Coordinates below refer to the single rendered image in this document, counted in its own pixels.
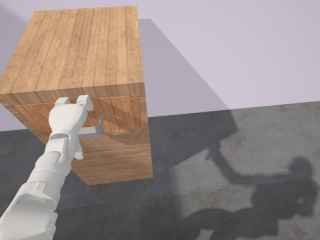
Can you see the left robot hand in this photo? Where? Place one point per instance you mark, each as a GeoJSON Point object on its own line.
{"type": "Point", "coordinates": [70, 117]}

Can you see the handle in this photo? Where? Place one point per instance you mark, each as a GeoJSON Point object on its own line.
{"type": "Point", "coordinates": [94, 131]}

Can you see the left robot upper arm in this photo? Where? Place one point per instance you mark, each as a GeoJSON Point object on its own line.
{"type": "Point", "coordinates": [25, 222]}

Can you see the cabinet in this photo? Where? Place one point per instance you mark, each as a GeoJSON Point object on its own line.
{"type": "Point", "coordinates": [84, 51]}

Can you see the drawer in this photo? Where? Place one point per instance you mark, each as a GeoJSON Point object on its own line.
{"type": "Point", "coordinates": [119, 113]}

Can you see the left robot forearm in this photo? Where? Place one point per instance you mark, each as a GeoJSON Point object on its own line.
{"type": "Point", "coordinates": [43, 187]}

